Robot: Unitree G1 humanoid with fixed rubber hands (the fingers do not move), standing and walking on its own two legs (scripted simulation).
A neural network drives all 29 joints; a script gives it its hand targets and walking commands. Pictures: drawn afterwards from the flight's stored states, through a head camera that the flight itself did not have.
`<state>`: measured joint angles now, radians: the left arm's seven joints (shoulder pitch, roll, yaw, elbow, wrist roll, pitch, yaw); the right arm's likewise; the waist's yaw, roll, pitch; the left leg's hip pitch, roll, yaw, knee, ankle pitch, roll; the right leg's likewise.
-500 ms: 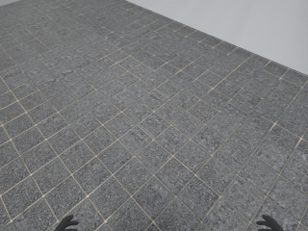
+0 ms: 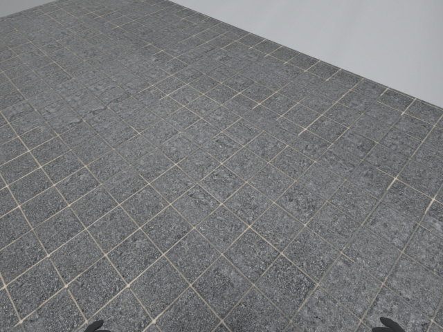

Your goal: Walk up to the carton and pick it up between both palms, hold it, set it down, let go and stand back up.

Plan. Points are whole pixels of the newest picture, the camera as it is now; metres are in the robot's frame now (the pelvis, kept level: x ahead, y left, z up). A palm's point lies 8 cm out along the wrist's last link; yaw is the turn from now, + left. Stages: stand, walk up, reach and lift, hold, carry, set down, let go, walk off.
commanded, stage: stand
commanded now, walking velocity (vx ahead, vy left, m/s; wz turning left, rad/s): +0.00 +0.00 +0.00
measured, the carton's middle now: out of the picture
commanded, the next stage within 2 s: walk up in 0.48 s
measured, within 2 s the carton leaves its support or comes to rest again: neither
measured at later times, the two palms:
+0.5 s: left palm out of the picture +0.10 +0.29 -0.11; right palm out of the picture +0.09 -0.31 -0.11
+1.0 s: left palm out of the picture +0.05 +0.42 -0.11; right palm (377, 303) +0.18 -0.26 -0.10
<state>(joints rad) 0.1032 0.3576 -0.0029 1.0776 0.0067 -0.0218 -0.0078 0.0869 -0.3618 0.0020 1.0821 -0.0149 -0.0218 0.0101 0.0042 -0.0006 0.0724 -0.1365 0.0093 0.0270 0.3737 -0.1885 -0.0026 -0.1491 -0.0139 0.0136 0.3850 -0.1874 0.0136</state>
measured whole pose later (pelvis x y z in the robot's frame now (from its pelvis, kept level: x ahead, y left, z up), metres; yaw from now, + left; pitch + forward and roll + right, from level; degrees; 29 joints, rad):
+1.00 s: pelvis +0.01 +0.04 -0.03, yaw +17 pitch +0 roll -4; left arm 0.09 0.50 0.10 0.90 0.03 -0.05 0.02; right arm 0.17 -0.47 -0.11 0.84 -0.07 0.06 0.15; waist -0.06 0.02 0.10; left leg -0.45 0.10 -0.02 0.74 -0.30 0.01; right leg -0.21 -0.14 -0.26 0.62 -0.37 0.07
